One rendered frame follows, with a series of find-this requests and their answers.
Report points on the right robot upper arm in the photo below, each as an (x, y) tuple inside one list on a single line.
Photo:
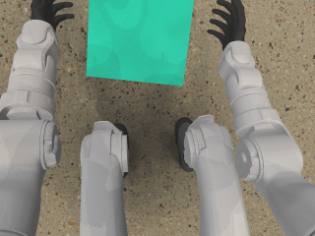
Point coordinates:
[(273, 164)]

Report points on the robot left hand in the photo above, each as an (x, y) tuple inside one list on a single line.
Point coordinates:
[(45, 10)]

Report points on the left robot forearm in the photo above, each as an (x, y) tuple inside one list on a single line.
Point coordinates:
[(32, 79)]

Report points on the robot right hand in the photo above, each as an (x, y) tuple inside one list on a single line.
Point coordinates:
[(234, 29)]

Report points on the carton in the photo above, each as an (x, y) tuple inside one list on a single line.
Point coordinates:
[(139, 40)]

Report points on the right robot shin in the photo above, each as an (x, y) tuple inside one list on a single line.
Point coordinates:
[(206, 119)]

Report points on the right robot thigh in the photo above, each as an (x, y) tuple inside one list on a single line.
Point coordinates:
[(221, 206)]

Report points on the right robot forearm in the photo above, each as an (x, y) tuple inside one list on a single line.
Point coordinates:
[(243, 84)]

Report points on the left robot upper arm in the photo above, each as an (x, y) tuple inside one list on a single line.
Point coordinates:
[(27, 149)]

